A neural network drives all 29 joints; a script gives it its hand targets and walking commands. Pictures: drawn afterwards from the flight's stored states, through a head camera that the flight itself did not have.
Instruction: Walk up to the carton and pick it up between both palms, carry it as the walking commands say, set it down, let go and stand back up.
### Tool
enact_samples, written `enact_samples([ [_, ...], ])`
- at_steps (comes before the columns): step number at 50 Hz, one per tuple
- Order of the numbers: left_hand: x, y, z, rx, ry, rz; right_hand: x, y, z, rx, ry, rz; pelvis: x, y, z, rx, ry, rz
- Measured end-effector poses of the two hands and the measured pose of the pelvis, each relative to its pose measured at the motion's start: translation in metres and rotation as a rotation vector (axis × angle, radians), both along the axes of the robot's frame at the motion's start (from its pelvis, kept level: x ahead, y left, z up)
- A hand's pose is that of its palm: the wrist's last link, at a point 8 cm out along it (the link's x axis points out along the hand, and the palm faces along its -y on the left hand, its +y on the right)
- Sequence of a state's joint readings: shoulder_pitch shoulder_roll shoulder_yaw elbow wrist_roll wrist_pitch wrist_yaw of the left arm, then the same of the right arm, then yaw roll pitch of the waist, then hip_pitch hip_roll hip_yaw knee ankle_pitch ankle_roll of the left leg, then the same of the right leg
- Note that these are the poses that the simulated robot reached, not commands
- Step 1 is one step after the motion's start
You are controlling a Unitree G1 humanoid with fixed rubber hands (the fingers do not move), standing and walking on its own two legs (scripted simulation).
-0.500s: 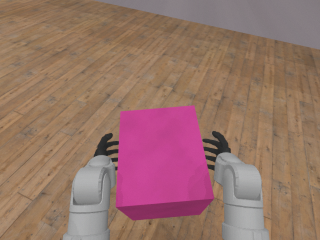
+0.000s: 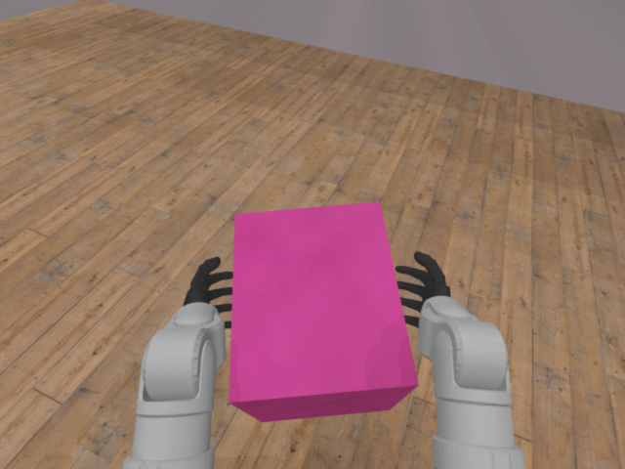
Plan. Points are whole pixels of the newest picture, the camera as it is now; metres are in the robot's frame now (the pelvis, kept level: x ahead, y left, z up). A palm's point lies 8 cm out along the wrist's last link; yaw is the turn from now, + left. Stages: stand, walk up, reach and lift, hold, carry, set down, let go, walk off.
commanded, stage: carry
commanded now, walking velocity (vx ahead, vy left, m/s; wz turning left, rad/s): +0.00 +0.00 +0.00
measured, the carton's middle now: (317, 318) +0.33 -0.01 +0.01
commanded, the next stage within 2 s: hold in 1.42 s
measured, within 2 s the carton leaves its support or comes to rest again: neither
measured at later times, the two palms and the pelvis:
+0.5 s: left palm (202, 327) +0.27 +0.13 +0.07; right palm (434, 321) +0.27 -0.15 +0.09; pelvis -0.01 +0.00 +0.00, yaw +0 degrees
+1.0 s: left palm (201, 331) +0.26 +0.13 +0.08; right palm (437, 326) +0.27 -0.15 +0.09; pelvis -0.01 +0.00 +0.00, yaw +0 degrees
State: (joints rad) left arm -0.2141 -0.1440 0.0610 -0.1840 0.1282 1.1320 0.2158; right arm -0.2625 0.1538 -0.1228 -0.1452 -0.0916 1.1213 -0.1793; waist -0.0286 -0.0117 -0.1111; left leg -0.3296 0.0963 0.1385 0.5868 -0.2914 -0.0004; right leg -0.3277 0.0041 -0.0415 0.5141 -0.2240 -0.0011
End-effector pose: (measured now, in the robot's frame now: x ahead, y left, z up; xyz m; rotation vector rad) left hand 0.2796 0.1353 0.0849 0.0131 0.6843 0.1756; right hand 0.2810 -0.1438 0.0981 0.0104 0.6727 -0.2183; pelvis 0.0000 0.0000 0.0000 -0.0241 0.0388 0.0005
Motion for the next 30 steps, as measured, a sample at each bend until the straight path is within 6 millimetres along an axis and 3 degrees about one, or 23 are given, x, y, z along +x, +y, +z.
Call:
enact_samples([
  [14,-0.014,-0.002,-0.003,0.001,0.023,-0.004,-0.015,-0.002,-0.005,-0.004,0.027,-0.001,-0.012,-0.001,0.000,0.001,-0.016,0.000],
  [30,-0.004,-0.002,-0.010,-0.006,0.028,-0.007,-0.004,-0.002,-0.011,-0.007,0.029,-0.004,-0.005,-0.001,0.000,0.001,-0.007,0.000],
])
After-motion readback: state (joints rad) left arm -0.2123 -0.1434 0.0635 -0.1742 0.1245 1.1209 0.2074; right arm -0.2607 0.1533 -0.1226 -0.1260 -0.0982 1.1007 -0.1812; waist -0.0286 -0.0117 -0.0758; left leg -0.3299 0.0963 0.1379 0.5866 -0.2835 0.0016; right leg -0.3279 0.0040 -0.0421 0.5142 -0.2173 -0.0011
